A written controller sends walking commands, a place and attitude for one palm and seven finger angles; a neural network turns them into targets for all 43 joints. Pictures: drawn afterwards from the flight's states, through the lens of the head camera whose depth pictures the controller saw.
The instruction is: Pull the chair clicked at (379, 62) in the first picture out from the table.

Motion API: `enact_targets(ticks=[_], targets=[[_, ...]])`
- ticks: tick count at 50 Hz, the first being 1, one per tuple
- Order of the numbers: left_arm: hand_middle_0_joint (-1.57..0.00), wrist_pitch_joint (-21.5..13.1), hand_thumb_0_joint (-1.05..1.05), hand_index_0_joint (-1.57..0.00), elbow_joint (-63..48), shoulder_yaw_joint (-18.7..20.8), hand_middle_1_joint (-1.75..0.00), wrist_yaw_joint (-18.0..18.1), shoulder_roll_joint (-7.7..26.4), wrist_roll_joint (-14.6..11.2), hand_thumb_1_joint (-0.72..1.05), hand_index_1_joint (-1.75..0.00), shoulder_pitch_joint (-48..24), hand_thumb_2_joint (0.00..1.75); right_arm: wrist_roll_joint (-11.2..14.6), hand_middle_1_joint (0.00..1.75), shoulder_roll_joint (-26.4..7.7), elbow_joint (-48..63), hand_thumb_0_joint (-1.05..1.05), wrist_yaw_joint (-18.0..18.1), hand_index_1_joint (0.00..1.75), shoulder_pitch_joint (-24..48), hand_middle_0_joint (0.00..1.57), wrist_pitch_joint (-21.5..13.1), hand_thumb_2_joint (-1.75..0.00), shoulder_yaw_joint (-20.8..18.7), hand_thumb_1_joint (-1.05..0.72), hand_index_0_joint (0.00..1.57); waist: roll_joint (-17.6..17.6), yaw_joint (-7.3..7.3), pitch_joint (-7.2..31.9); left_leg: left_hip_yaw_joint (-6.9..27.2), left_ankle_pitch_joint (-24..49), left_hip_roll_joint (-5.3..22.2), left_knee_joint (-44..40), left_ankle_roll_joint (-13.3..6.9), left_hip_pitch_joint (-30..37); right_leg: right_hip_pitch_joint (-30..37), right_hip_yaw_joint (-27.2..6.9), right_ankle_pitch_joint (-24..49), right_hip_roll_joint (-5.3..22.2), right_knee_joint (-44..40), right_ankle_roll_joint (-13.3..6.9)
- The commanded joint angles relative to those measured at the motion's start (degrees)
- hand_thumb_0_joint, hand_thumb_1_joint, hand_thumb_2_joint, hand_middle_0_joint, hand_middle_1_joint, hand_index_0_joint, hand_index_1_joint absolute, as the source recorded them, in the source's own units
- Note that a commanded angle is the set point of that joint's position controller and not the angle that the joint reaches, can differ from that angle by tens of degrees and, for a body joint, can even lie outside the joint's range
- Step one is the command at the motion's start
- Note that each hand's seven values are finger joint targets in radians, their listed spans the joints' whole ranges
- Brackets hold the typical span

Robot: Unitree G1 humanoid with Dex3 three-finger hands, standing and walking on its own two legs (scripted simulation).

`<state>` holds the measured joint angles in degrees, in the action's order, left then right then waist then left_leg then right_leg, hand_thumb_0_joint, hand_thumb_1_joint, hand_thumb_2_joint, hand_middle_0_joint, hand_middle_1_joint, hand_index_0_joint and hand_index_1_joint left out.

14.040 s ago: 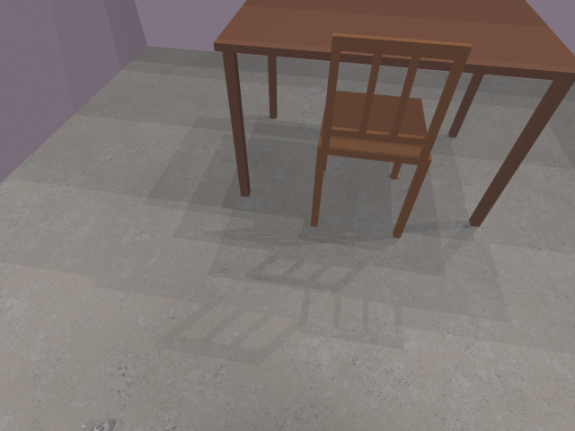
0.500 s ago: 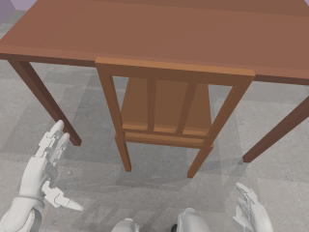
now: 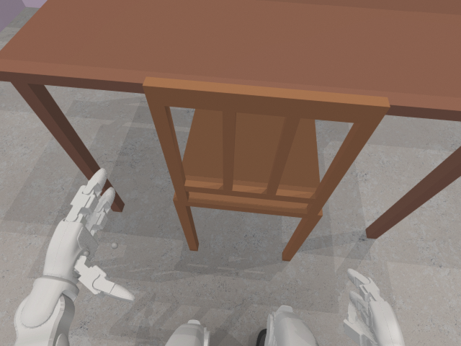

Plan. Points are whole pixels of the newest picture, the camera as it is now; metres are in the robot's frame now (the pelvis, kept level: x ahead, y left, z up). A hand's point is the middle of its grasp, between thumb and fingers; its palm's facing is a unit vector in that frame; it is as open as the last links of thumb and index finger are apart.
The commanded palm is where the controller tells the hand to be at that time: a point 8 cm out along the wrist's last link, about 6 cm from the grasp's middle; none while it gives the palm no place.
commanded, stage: aim the fingers beside a spindle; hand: left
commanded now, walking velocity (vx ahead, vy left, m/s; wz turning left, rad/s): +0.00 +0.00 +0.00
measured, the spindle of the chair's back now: (228, 155) +0.48 +0.03 -0.01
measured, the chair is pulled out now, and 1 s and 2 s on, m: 0.00 0.00 0.00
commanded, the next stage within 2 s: push the fingers through the gap in 1.74 s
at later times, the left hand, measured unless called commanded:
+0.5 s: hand (135, 232) +0.29 +0.17 +0.02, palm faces -0.09 -0.99 -0.05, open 16.9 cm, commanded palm +0.28 +0.23 +0.02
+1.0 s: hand (155, 211) +0.34 +0.16 +0.00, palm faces -0.09 -0.99 -0.05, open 16.9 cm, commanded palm +0.32 +0.21 +0.00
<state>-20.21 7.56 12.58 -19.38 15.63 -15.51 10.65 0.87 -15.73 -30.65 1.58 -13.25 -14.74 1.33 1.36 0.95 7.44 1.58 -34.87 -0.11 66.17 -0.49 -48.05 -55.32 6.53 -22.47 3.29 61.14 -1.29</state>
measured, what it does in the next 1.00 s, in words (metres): stands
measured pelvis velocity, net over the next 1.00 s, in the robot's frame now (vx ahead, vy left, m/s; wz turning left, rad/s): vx -0.01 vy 0.00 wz -0.01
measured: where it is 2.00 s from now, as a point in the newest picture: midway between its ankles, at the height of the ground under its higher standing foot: outside the picture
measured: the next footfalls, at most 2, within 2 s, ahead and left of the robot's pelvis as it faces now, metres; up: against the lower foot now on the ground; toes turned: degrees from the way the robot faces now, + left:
none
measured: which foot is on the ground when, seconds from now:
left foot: down 0.00-1.00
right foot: down 0.00-1.00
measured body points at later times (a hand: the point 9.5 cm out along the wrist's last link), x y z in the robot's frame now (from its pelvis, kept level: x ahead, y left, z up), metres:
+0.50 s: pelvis +0.00 +0.00 -0.01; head +0.10 +0.00 +0.43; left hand +0.29 +0.23 +0.03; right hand +0.17 -0.25 -0.10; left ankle -0.03 +0.11 -0.65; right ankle +0.07 -0.12 -0.65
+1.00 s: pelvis -0.01 +0.00 -0.02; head +0.11 +0.00 +0.41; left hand +0.34 +0.21 +0.01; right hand +0.15 -0.25 -0.12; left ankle -0.03 +0.11 -0.65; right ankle +0.07 -0.12 -0.65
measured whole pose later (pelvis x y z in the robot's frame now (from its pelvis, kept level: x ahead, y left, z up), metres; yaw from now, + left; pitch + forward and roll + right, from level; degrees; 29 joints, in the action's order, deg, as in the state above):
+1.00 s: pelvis -0.01 +0.00 -0.02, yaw +0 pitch +22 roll -1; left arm -22.3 22.3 10.0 -12.9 13.5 -10.6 -8.3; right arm -0.1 -15.7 -31.3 -0.1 -13.2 -9.4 0.8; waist 1.3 2.7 8.9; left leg 0.4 -36.3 -0.4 71.6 -0.6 -57.7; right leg -65.8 5.2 -23.5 3.7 67.0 -1.4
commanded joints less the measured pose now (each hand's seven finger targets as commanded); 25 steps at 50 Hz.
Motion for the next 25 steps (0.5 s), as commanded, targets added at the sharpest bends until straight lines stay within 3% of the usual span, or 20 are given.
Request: enact_targets(ticks=[1,6,9,10,12,14,17,22,25], targets=[[-0.06,-4.3,0.0,-0.06,-12.0,4.8,-0.08,1.2,8.6,-0.9,-0.5,-0.08,-4.1,0.3,0.0,0.3,-7.8,8.5,0.0,0.5,0.3,0.2,0.2,-2.6,-0.9,-3.8,-0.9,0.2,1.0,0.17,17.4,0.8,22.2,-0.8,-11.1,0.9,1.0,20.1,-3.4,10.0,-1.3,-6.5,-0.4],[-0.06,-4.2,0.0,-0.06,-9.5,3.6,-0.08,2.4,7.6,-0.2,-0.5,-0.08,-8.2,0.3,-0.1,0.3,-8.0,8.6,0.0,0.4,0.3,0.4,0.2,-1.8,-0.9,-3.7,-0.9,0.2,0.0,1.12,15.2,0.4,18.2,-0.9,-10.4,0.5,-1.9,17.5,-4.0,6.1,-1.3,-6.6,-0.1],[-0.06,-4.8,0.0,-0.06,-9.9,5.4,-0.08,2.7,9.1,-0.2,-0.5,-0.08,-8.3,0.3,-0.2,0.3,-8.0,8.7,0.0,0.2,0.3,-0.3,0.2,-1.7,-0.9,-3.9,-0.9,0.2,0.7,0.42,18.9,0.2,19.9,-1.0,-10.0,0.6,-1.6,19.6,-4.4,8.3,-1.2,-6.1,-0.4],[-0.06,-4.8,0.0,-0.06,-9.0,5.6,-0.08,2.5,9.3,-0.1,-0.5,-0.08,-6.9,0.3,-0.1,0.3,-7.9,8.8,0.0,0.2,0.3,-0.3,0.2,-1.5,-0.9,-3.9,-0.9,0.2,0.5,0.08,18.6,0.2,20.5,-0.8,-10.2,0.7,-1.5,19.9,-4.3,8.9,-1.2,-5.9,-0.5],[-0.06,-5.2,0.0,-0.06,-10.1,2.9,-0.08,2.3,7.1,-0.1,-0.5,-0.08,-9.8,0.3,-0.2,0.3,-7.8,8.7,0.0,0.0,0.3,-0.1,0.2,-1.5,-0.9,-3.8,-0.9,0.2,1.3,0.88,18.7,0.2,20.6,-0.8,-9.8,0.6,-1.3,19.0,-4.3,9.4,-1.1,-5.7,-0.3],[-0.06,-5.3,0.0,-0.06,-8.6,3.8,-0.08,2.3,7.8,0.0,-0.5,-0.08,-9.1,0.3,-0.2,0.3,-8.0,8.4,0.0,0.0,0.3,-0.4,0.2,-1.4,-0.9,-4.0,-0.9,0.2,-0.4,0.96,19.2,0.3,20.9,-0.7,-9.3,0.5,-2.1,19.2,-4.4,10.1,-1.1,-5.3,-0.3],[-0.06,-5.3,0.0,-0.06,-8.7,1.7,-0.08,2.4,6.5,0.3,-0.5,-0.08,-11.5,0.3,-0.1,0.3,-8.0,8.2,0.0,-0.1,0.3,-0.2,0.2,-1.1,-0.9,-3.9,-0.9,0.2,0.6,1.55,18.2,0.6,20.0,-0.6,-9.4,0.7,-2.0,17.2,-3.9,8.7,-1.1,-5.0,-0.3],[-0.06,-5.5,0.0,-0.06,-7.6,1.3,-0.08,3.4,6.1,0.9,-0.5,-0.08,-13.2,0.3,-0.3,0.3,-7.9,8.2,0.0,-0.2,0.3,-0.3,0.2,-0.7,-0.9,-3.9,-0.9,0.2,0.7,1.41,19.0,0.5,20.1,-0.8,-8.7,0.8,-2.6,16.4,-4.0,8.8,-0.9,-4.2,-0.4],[-0.06,-5.5,0.0,-0.06,-5.4,2.5,-0.08,4.1,7.2,1.4,-0.5,-0.08,-15.5,0.3,-0.3,0.3,-7.9,7.8,0.0,-0.2,0.3,-0.3,0.2,-0.1,-0.9,-3.9,-0.9,0.2,-1.6,1.63,19.0,0.1,18.0,-0.8,-8.0,0.4,-4.8,16.6,-4.7,7.5,-1.0,-4.2,-0.2]])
